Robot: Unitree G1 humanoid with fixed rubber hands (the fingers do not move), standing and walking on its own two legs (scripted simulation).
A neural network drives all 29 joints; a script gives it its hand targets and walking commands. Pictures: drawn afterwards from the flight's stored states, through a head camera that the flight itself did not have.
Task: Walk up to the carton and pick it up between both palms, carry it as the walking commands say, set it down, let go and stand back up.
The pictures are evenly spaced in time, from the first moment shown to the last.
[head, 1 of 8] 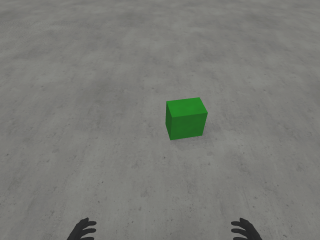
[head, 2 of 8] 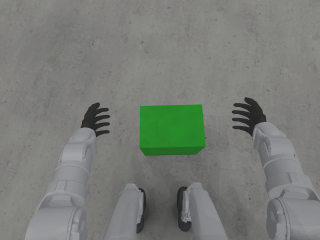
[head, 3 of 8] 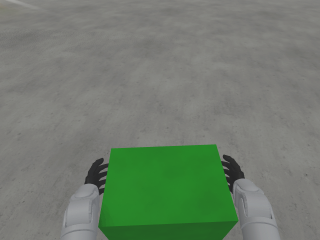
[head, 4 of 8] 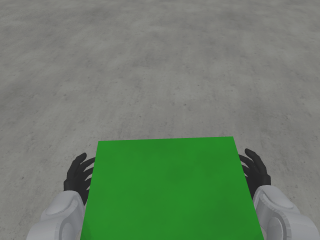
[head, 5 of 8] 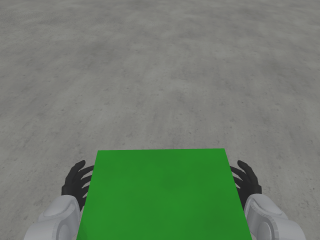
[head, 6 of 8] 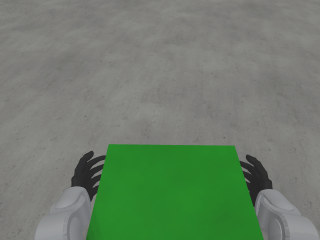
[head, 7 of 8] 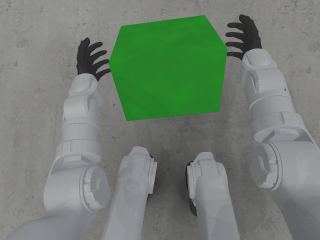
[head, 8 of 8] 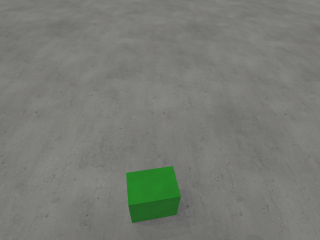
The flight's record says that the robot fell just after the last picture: no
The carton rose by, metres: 0.66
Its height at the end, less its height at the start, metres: +0.00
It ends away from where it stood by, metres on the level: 0.85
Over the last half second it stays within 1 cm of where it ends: yes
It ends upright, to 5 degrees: yes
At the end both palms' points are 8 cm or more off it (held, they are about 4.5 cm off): yes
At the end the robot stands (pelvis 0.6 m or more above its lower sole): yes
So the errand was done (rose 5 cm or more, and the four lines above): yes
